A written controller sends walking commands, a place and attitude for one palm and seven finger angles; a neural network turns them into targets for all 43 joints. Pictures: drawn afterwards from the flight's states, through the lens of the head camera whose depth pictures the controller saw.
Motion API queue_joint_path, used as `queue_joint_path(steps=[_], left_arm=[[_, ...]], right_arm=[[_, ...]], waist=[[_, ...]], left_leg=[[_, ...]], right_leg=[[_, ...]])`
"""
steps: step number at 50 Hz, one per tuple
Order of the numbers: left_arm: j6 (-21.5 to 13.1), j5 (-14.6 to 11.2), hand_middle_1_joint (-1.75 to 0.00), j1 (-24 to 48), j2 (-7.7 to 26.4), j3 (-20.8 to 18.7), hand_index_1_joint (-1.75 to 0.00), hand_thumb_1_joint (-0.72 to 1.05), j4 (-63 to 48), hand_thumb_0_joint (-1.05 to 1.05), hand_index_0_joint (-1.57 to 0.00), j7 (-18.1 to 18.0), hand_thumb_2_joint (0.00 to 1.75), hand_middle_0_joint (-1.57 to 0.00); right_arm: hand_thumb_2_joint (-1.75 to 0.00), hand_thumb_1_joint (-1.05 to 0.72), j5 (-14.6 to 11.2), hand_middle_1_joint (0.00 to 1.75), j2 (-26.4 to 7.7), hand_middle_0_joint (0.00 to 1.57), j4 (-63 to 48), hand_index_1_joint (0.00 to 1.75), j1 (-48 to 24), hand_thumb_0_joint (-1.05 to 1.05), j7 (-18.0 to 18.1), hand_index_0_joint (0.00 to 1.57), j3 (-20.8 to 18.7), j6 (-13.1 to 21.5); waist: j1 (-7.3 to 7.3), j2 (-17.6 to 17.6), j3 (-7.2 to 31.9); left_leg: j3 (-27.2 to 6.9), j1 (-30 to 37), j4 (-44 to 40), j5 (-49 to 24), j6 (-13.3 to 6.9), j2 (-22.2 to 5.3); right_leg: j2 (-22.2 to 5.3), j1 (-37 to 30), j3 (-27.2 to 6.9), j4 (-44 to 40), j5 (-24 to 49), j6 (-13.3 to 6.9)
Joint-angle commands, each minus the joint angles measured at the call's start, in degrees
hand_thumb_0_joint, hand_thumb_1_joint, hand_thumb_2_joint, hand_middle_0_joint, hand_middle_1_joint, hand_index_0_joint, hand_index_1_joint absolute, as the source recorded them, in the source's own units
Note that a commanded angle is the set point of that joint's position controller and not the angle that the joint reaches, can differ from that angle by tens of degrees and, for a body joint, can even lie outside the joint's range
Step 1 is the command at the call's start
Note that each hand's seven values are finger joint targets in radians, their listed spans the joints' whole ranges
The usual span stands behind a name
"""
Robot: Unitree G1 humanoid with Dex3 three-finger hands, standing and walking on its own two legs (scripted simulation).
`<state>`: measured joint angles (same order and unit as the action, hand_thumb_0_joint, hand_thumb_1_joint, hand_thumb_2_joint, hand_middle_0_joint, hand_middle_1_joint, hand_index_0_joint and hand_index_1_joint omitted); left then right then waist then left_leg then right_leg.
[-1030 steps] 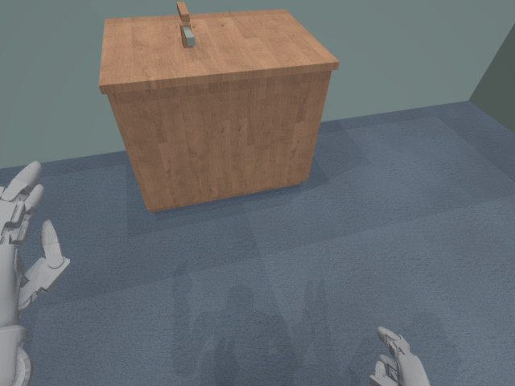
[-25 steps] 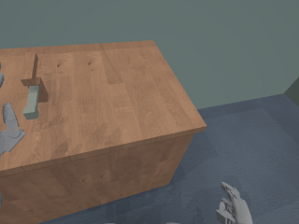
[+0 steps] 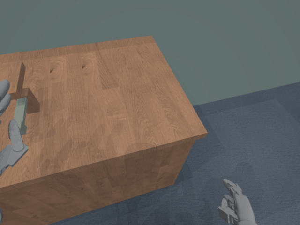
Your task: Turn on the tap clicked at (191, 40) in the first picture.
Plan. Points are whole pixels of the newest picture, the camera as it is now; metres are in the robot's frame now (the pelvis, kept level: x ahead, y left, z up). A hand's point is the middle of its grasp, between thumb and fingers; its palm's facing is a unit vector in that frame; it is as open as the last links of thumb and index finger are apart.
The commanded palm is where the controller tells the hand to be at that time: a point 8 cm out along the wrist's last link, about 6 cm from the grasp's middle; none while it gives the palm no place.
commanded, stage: come to a stop and stand still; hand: left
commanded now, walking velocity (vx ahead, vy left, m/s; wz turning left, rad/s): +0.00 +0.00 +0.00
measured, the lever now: (18, 128) +0.33 +0.38 +0.05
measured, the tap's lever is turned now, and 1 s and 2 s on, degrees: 0 0 0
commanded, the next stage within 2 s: look again from close up in 1.56 s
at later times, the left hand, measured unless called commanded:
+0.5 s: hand out of the picture +0.19 +0.31 +0.16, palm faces +0.39 -0.83 -0.40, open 7.4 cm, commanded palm +0.12 +0.32 +0.18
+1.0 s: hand out of the picture +0.22 +0.29 +0.17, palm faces +0.40 -0.84 -0.35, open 7.4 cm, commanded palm +0.15 +0.32 +0.18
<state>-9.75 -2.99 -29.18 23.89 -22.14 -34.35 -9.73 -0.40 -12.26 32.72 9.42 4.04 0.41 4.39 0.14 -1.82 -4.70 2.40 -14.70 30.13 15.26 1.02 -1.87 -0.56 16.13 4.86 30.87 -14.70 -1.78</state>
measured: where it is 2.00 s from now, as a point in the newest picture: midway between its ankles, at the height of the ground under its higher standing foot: outside the picture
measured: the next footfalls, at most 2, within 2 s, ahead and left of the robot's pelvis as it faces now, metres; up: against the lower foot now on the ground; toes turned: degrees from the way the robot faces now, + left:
none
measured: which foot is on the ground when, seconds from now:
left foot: down 0.00-1.00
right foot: down 0.00-1.00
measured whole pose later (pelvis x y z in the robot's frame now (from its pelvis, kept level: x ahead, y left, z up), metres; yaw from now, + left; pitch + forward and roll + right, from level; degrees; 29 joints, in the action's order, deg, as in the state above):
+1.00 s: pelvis -0.01 +0.04 +0.01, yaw +0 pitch -1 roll -1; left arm -14.2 -0.8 -20.6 19.6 -20.0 -25.7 -6.0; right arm 0.0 -10.8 33.8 12.0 0.2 0.8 10.0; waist 2.4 -1.7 -4.1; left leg 2.6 -12.3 26.2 13.1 -2.4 0.5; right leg 0.2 11.9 -0.8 22.7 -9.8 1.0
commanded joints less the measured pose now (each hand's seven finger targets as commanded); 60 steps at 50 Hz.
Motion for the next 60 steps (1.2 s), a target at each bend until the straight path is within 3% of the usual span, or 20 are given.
queue_joint_path(steps=[1, 2, 3, 4, 5, 7, 10, 14, 15, 16, 20, 22, 25, 29, 33, 35, 38, 41, 51, 60], left_arm=[[-2.94, -0.27, -0.3, 0.22, 6.03, -5.0, -0.3, 0.9, -8.36, 0.0, -0.2, -1.14, 0.9, -0.2], [-2.68, -0.28, -0.3, 1.06, 5.56, -4.26, -0.3, 0.9, -7.83, 0.0, -0.2, -1.06, 0.9, -0.2], [-9.77, 8.13, -0.3, 61.22, 50.38, -36.32, -0.3, 0.9, -13.73, 0.0, -0.2, 0.09, 0.9, -0.2], [-6.27, 2.22, -0.3, 24.65, 13.25, -12.05, -0.3, 0.9, 22.38, 0.0, -0.2, 3.3, 0.9, -0.2], [-6.23, 0.49, -0.3, 18.16, 10.81, -9.43, -0.3, 0.9, 9.08, 0.0, -0.2, 2.17, 0.9, -0.2], [-7.79, 0.24, -0.3, 18.89, 6.71, -3.27, -0.3, 0.9, 8.1, 0.0, -0.2, 3.21, 0.9, -0.2], [-7.24, -0.36, -0.3, 9.51, 2.48, 1.82, -0.3, 0.9, 1.61, 0.0, -0.2, 3.46, 0.9, -0.2], [-7.04, 0.68, -0.3, 9.94, 8.59, -4.03, -0.3, 0.9, -0.59, 0.0, -0.2, 2.94, 0.9, -0.2], [-7.09, 0.79, -0.3, 11.41, 12.83, -8.27, -0.3, 0.9, -2.41, 0.0, -0.2, 2.38, 0.9, -0.2], [-7.42, 0.74, -0.3, 11.95, 10.95, -7.93, -0.3, 0.9, -1.51, 0.0, -0.2, 2.47, 0.9, -0.2], [-8.31, 1.06, -0.3, 17.29, 11.47, -8.99, -0.3, 0.9, -4.07, 0.0, -0.2, 2.36, 0.9, -0.2], [-8.73, 1.53, -0.3, 18.01, 9.28, -7.35, -0.3, 0.9, -3.04, 0.0, -0.2, 2.68, 0.9, -0.2], [-8.67, 1.73, -0.3, 14.66, 5.7, -4.17, -0.3, 0.9, -3.13, 0.0, -0.2, 3.46, 0.9, -0.2], [-7.79, 2.71, -0.3, 13.22, 3.09, -1.03, -0.3, 0.9, -0.48, 0.0, -0.2, 3.56, 0.9, -0.2], [-7.87, 3.29, -0.3, 14.96, 4.41, -2.46, -0.3, 0.9, 0.48, 0.0, -0.2, 3.13, 0.9, -0.2], [-7.87, 3.15, -0.3, 15.86, 7.04, -4.94, -0.3, 0.9, -0.07, 0.0, -0.2, 2.93, 0.9, -0.2], [-8.18, 2.54, -0.3, 16.23, 5.99, -4.2, -0.3, 0.9, -0.84, 0.0, -0.2, 3.12, 0.9, -0.2], [-8.6, 2.5, -0.3, 17.43, 5.32, -3.23, -0.3, 0.9, -3.03, 0.0, -0.2, 3.38, 0.9, -0.2], [-7.18, 1.01, -0.3, 9.72, 4.99, -3.41, -0.3, 0.9, -2.08, 0.0, -0.2, 3.24, 0.9, -0.2], [-6.05, -0.24, -0.3, 6.6, 7.85, -6.09, -0.3, 0.9, -6.23, 0.0, -0.2, 2.78, 0.9, -0.2]], right_arm=[[-0.9, -0.9, -0.22, 0.3, -5.55, 0.2, -7.76, 0.3, -2.05, 0.0, 0.65, 0.2, -1.71, 3.24], [-0.9, -0.9, -0.21, 0.3, -5.69, 0.2, -7.87, 0.3, -2.14, 0.0, 0.67, 0.2, -1.71, 3.31], [-0.9, -0.9, 3.35, 0.3, -7.9, 0.2, -5.05, 0.3, 5.55, 0.0, -0.11, 0.2, -4.31, 7.42], [-0.9, -0.9, 0.92, 0.3, -1.89, 0.2, -3.04, 0.3, 1.58, 0.0, -0.86, 0.2, -2.73, 7.67], [-0.9, -0.9, -0.69, 0.3, -4.66, 0.2, -7.19, 0.3, -0.18, 0.0, -1.95, 0.2, -3.22, 6.9], [-0.9, -0.9, -0.63, 0.3, -6.36, 0.2, -6.81, 0.3, 1.68, 0.0, -2.37, 0.2, -3.56, 7.65], [-0.9, -0.9, -1.17, 0.3, -5.87, 0.2, -8.21, 0.3, -2.01, 0.0, -3.95, 0.2, -2.95, 7.72], [-0.9, -0.9, -0.76, 0.3, -6.6, 0.2, -10.02, 0.3, -2.29, 0.0, -3.46, 0.2, -2.42, 7.41], [-0.9, -0.9, -0.83, 0.3, -7.04, 0.2, -9.85, 0.3, -2.94, 0.0, -3.04, 0.2, -2.39, 6.97], [-0.9, -0.9, -0.56, 0.3, -6.45, 0.2, -10.16, 0.3, -2.64, 0.0, -2.63, 0.2, -2.29, 6.97], [-0.9, -0.9, -0.73, 0.3, -6.15, 0.2, -9.85, 0.3, -2.78, 0.0, -2.33, 0.2, -2.05, 7.65], [-0.9, -0.9, -0.52, 0.3, -6.07, 0.2, -9.33, 0.3, -1.94, 0.0, -2.56, 0.2, -2.27, 8.27], [-0.9, -0.9, -0.78, 0.3, -5.92, 0.2, -8.71, 0.3, -1.81, 0.0, -3.55, 0.2, -2.17, 9.35], [-0.9, -0.9, -0.77, 0.3, -6.7, 0.2, -7.22, 0.3, -0.71, 0.0, -4.19, 0.2, -2.51, 9.43], [-0.9, -0.9, -0.53, 0.3, -6.82, 0.2, -6.72, 0.3, -0.64, 0.0, -4.01, 0.2, -2.67, 8.94], [-0.9, -0.9, -0.49, 0.3, -6.24, 0.2, -6.72, 0.3, -1.41, 0.0, -3.72, 0.2, -2.47, 8.52], [-0.9, -0.9, -0.07, 0.3, -5.96, 0.2, -7.24, 0.3, -1.63, 0.0, -3.42, 0.2, -2.36, 8.49], [-0.9, -0.9, 0.04, 0.3, -5.84, 0.2, -7.2, 0.3, -2.02, 0.0, -3.19, 0.2, -2.11, 8.8], [-0.9, -0.9, -0.07, 0.3, -6.01, 0.2, -7.11, 0.3, -1.61, 0.0, -3.07, 0.2, -2.77, 7.78], [-0.9, -0.9, -0.66, 0.3, -5.68, 0.2, -8.55, 0.3, -3.87, 0.0, -2.13, 0.2, -2.76, 5.74]], waist=[[0.25, 5.44, 15.55], [0.33, 5.07, 14.64], [3.55, -0.74, 2.02], [1.85, -3.25, 11.59], [1.95, 5.36, 10.62], [2.19, 6.33, 14.91], [2.93, 6.5, 12.34], [2.58, -3.46, 5.14], [2.43, -2.36, 4.41], [1.98, -1.89, 4.75], [1.73, 10.81, 5.84], [1.93, 13.04, 7.88], [1.91, 11.2, 8.89], [1.63, 6.35, 4.69], [1.42, 7.18, 3.84], [1.38, 5.51, 4.19], [1.37, 4.29, 4.5], [1.29, 7.72, 5.36], [1.47, 4.14, 12.08], [1.42, 4.52, 13.93]], left_leg=[[-4.37, 1.37, -3.63, -17.86, -1.08, -5.49], [-4.38, 0.72, -4.26, -15.45, -0.94, -5.16], [1.44, -7.05, 5.48, -11.24, -1.76, -2.59], [-0.97, -1.33, 3.68, -6.02, -0.82, 3.99], [-0.26, 1.72, -1.77, -8.17, -0.45, 1.52], [0.53, 5.48, -4.35, -10.9, -1.0, 0.05], [-1.88, 4.92, -7.22, -7.86, -2.68, -2.69], [-2.92, -5.31, -10.84, 12.88, -2.71, -1.43], [-3.11, -4.3, -11.44, 13.33, -2.61, -1.19], [-3.92, -5.17, -12.28, 14.96, -3.14, -1.76], [-6.15, -7.77, -17.37, 17.81, -4.17, -5.31], [-6.77, -8.27, -17.73, 17.66, -4.83, -6.81], [-5.77, -6.45, -16.29, 18.9, -4.53, -6.02], [-6.36, -10.41, -16.0, 21.95, -4.0, -5.4], [-7.8, -9.63, -17.51, 22.49, -3.77, -5.8], [-6.76, -6.86, -15.83, 18.87, -3.55, -4.8], [-5.46, -4.05, -13.29, 14.84, -3.04, -2.91], [-6.2, -3.19, -15.22, 14.5, -2.7, -2.91], [-3.56, 5.54, -8.3, -13.7, -1.16, -1.66], [-3.33, 8.86, -6.47, -21.92, -1.28, -2.21]], right_leg=[[-5.61, -10.28, -7.39, -3.26, 22.01, 0.51], [-5.17, -9.5, -7.55, -3.93, 19.67, 0.6], [-7.15, 1.36, -13.96, -13.46, 21.04, 2.58], [-11.39, -3.68, -16.76, -10.37, 23.5, -4.8], [-11.11, -5.99, -17.05, -6.41, 32.38, -4.04], [-7.77, -8.47, -12.23, -5.37, 23.4, -1.24], [-4.49, -6.43, -9.17, -6.88, 7.78, 0.76], [-2.99, -3.55, -9.29, -12.6, -13.09, 1.08], [-2.48, -1.69, -8.84, -13.14, -15.25, 1.0], [-2.64, -2.33, -8.03, -12.34, -15.56, 1.04], [0.21, -8.0, -4.71, -3.14, -4.92, 1.51], [0.61, -10.87, -3.43, 0.19, -1.32, 1.57], [0.43, -10.87, -3.89, -2.47, -0.98, 1.64], [0.82, -9.78, -5.0, -4.3, -3.9, 1.47], [1.39, -8.52, -5.31, -4.44, -3.8, 1.55], [1.0, -7.08, -6.25, -7.38, -3.04, 1.47], [-0.19, -5.64, -8.82, -11.4, -3.3, 0.81], [0.44, -6.49, -7.96, -10.78, -2.88, 0.93], [-1.43, -9.74, -7.83, -9.61, 17.08, 0.56], [-2.44, -11.02, -8.07, -8.63, 24.54, 0.45]])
